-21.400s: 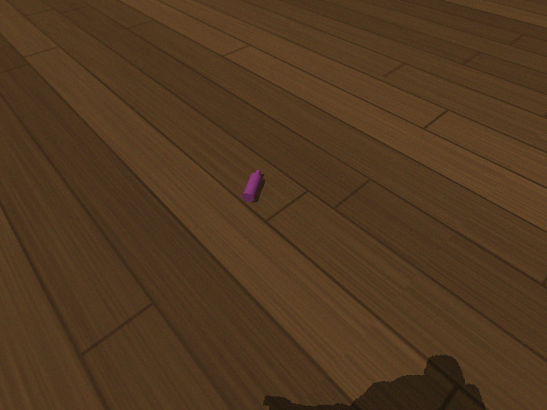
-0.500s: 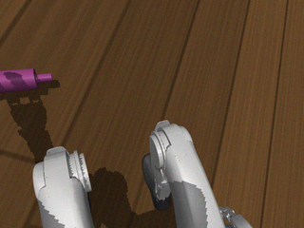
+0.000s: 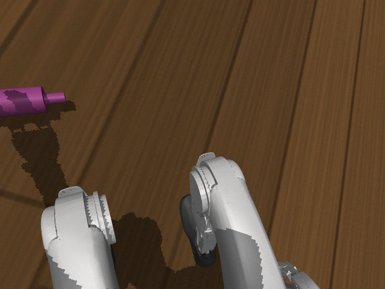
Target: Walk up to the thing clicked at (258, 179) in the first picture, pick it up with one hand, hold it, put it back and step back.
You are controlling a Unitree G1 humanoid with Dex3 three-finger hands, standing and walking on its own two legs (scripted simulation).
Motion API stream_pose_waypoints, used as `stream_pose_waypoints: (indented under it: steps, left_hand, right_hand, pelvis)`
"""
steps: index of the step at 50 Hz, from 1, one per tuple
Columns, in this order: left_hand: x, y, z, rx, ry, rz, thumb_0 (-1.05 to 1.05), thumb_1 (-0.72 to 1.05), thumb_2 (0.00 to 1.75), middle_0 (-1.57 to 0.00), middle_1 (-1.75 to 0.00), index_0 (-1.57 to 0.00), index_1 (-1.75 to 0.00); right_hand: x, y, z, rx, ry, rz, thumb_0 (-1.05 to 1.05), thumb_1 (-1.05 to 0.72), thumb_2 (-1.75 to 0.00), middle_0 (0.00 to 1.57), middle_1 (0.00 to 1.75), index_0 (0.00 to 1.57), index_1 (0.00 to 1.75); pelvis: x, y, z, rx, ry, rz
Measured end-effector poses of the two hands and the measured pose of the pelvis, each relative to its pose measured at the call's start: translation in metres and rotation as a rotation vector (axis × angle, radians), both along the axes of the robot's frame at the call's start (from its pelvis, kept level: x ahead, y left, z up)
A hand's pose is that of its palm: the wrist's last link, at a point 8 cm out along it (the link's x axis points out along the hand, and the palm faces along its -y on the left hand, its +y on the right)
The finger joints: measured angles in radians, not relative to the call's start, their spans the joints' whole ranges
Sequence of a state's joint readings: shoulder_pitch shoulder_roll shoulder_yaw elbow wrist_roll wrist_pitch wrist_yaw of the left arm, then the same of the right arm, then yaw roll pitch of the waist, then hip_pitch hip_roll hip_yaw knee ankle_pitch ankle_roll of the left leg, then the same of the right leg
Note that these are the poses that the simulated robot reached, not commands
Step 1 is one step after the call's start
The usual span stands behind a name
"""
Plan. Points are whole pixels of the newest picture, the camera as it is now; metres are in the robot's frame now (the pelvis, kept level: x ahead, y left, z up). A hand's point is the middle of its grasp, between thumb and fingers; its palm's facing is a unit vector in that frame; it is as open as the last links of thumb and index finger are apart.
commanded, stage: rise first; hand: left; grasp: from above
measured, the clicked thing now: (19, 101) +0.53 +0.28 -0.29
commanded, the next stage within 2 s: none
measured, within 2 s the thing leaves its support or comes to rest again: neither
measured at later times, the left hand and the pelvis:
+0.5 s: hand out of the picture +0.48 +0.34 -0.17, palm faces -0.44 -0.05 -0.90, open 13.9 cm; pelvis +0.00 +0.00 +0.00, yaw +0 degrees
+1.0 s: hand out of the picture +0.48 +0.35 -0.17, palm faces -0.45 -0.06 -0.89, open 13.8 cm; pelvis +0.00 +0.00 +0.00, yaw +0 degrees
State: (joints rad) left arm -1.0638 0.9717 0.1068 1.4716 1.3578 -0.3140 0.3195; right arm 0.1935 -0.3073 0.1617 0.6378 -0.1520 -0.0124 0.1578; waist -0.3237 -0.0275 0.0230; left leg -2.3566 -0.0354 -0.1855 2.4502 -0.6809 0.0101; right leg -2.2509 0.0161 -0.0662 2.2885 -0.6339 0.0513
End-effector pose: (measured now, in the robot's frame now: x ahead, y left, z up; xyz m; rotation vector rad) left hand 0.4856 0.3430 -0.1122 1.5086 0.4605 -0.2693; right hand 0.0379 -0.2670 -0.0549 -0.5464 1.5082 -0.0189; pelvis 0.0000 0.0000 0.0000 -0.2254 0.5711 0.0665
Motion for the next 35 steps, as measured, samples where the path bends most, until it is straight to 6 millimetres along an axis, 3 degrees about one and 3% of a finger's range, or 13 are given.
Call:
stream_pose_waypoints:
  steps: [35]
  left_hand:
    - [0.0001,-0.0031,-0.0058,0.001,0.012,-0.002,0.00,-0.47,0.97,-0.15,-0.92,-0.14,-0.93]
  right_hand:
    - [-0.0013,-0.0009,-0.0033,0.005,-0.011,0.012,0.00,-0.90,-0.90,0.21,0.30,0.20,0.30]
  pelvis:
    - [-0.0008,-0.0006,-0.0036,0.003,-0.010,-0.004]
